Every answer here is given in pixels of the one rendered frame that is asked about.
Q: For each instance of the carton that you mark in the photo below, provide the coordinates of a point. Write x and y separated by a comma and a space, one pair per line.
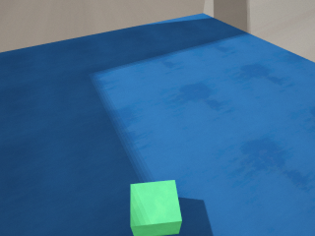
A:
154, 209

